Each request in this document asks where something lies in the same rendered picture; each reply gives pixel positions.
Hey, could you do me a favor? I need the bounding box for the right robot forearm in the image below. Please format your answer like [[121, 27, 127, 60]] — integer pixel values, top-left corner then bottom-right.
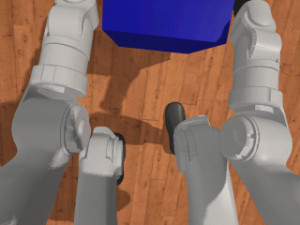
[[228, 0, 290, 131]]

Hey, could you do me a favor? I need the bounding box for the carton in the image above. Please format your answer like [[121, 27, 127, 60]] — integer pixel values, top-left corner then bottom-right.
[[102, 0, 234, 54]]

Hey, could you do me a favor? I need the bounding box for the left robot shin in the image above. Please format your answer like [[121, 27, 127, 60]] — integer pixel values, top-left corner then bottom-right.
[[78, 127, 120, 179]]

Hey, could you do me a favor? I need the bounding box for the right robot shin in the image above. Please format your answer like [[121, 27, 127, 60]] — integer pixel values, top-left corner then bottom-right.
[[173, 115, 220, 153]]

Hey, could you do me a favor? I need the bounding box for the robot left upper arm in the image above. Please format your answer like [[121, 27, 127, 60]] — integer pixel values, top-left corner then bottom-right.
[[0, 97, 91, 225]]

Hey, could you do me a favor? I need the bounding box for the robot right upper arm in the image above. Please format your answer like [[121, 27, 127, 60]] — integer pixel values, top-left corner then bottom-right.
[[217, 114, 300, 225]]

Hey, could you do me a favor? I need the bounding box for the left robot forearm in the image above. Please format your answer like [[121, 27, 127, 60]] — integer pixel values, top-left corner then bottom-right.
[[11, 0, 99, 141]]

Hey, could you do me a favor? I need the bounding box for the robot shin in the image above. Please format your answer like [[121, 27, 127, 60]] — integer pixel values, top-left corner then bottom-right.
[[173, 115, 220, 153], [78, 127, 120, 179]]

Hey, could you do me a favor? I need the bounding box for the robot right hand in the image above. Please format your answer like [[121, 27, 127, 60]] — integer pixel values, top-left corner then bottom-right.
[[232, 0, 251, 18]]

